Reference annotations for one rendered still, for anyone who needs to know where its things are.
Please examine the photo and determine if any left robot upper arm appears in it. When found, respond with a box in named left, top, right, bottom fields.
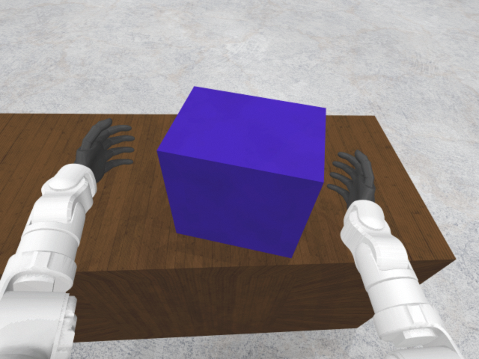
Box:
left=0, top=291, right=77, bottom=359

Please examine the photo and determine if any right robot forearm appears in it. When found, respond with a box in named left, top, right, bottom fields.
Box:
left=341, top=200, right=465, bottom=359

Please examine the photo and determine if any robot left hand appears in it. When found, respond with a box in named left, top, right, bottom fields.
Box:
left=74, top=118, right=135, bottom=183

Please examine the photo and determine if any robot right hand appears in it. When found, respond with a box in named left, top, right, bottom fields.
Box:
left=327, top=150, right=376, bottom=209

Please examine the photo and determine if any pedestal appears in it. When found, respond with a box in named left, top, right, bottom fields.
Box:
left=0, top=113, right=456, bottom=343

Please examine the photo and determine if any left robot forearm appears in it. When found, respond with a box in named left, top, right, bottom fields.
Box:
left=0, top=164, right=97, bottom=300

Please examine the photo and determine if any carton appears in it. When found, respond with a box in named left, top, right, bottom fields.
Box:
left=157, top=86, right=326, bottom=258

